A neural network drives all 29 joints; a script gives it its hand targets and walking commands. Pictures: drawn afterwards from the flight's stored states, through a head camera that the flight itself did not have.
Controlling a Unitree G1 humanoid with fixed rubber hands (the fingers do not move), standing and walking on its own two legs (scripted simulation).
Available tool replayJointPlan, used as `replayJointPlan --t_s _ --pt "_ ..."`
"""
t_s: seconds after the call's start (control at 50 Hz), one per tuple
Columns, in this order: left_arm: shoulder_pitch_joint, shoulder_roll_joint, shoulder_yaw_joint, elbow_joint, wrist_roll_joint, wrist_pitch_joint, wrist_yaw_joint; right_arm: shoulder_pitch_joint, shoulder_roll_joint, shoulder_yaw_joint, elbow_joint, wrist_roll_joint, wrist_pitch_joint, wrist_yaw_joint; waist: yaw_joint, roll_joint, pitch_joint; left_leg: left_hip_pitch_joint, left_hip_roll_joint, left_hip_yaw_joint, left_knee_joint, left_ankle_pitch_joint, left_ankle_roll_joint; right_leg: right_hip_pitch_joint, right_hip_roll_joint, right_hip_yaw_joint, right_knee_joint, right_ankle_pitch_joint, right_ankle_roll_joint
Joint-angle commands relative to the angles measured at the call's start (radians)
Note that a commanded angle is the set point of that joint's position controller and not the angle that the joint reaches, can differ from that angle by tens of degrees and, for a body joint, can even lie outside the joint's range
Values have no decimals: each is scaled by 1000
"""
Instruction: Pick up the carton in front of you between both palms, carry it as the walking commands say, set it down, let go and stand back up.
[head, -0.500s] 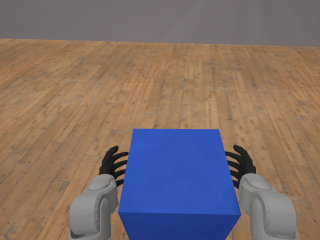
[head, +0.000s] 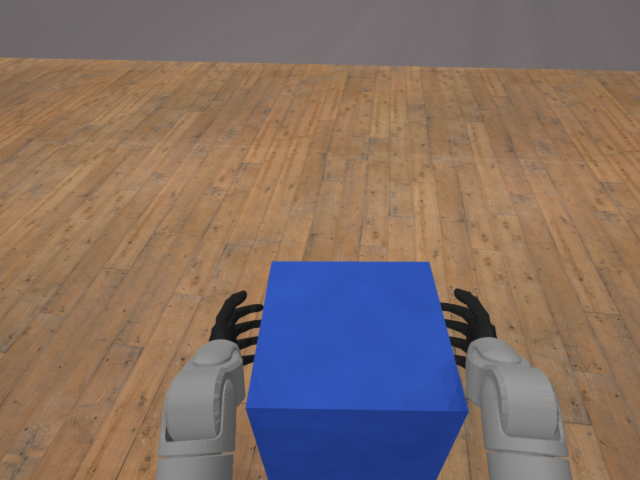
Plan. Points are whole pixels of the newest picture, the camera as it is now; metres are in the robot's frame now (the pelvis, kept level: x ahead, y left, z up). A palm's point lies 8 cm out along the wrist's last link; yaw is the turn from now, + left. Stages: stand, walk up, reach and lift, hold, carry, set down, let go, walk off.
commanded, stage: carry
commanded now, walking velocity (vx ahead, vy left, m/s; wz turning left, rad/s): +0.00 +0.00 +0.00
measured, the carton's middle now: (349, 380) +0.26 +0.00 -0.02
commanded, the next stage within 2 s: hold in 0.78 s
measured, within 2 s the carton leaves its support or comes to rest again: neither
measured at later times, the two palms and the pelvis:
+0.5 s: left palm (233, 347) +0.27 +0.15 +0.04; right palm (469, 347) +0.27 -0.15 +0.04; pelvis -0.02 +0.00 +0.00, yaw +0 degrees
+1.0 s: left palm (221, 359) +0.25 +0.16 +0.05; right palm (467, 353) +0.26 -0.14 +0.05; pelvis -0.03 +0.00 +0.01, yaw +2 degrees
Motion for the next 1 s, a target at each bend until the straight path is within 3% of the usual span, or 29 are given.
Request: replayJointPlan --t_s 0.0,0.24,0.34,0.46,0.56,0.76,0.78,0.8,0.82,0.86,0.88,0.98 --pt "-405 -637 -463 -19 -171 -77 -118 -409 621 467 -31 181 -80 125 -1 6 -126 -7 117 -102 -95 258 9 93 -97 100 -60 233 -13" --pt "-586 -772 -374 321 -99 -338 -239 -591 758 378 314 117 -337 249 0 4 -157 -9 109 -108 -106 184 13 90 -95 107 -73 180 -14" --pt "-667 -876 -402 383 -110 -420 -286 -670 857 412 376 125 -419 293 1 0 -186 3 106 -108 -96 194 17 98 -95 111 -67 190 -15" --pt "-638 -945 -464 314 -143 -376 -295 -644 926 481 302 158 -375 301 1 -3 -222 20 107 -107 -75 248 20 110 -99 111 -51 240 -17" --pt "-588 -917 -430 320 -123 -334 -291 -596 897 444 307 138 -333 296 1 -3 -209 12 108 -105 -68 268 20 102 -101 109 -47 258 -14" --pt "-629 -932 -439 310 -136 -338 -294 -630 915 450 299 148 -336 300 1 0 -195 5 108 -108 -79 246 20 96 -98 109 -54 227 -12" --pt "-543 -962 -411 316 -131 -333 -304 -532 934 435 273 150 -329 308 -6 30 -130 131 -115 -240 -122 546 9 291 163 232 -91 433 -28" --pt "-551 -928 -411 298 -118 -345 -299 -536 905 430 245 139 -341 302 -10 39 -180 178 -95 -259 -129 545 10 319 151 257 -108 399 -34" --pt "-557 -938 -396 293 -100 -345 -300 -564 911 433 240 126 -339 308 12 18 -147 191 -104 -249 -134 547 1 294 159 251 -111 425 -19" --pt "-583 -941 -396 318 -110 -350 -296 -579 916 422 274 131 -345 303 1 24 -142 185 -111 -255 -145 555 -9 337 158 260 -119 445 -9" --pt "-550 -928 -381 334 -103 -355 -287 -583 882 418 268 128 -348 306 13 46 -127 241 -115 -246 -167 494 -4 300 157 258 -124 435 -7" --pt "-633 -943 -366 378 -97 -354 -308 -620 919 392 334 110 -350 313 1 10 -86 215 -115 -243 -176 389 -10 293 169 250 -151 281 -7"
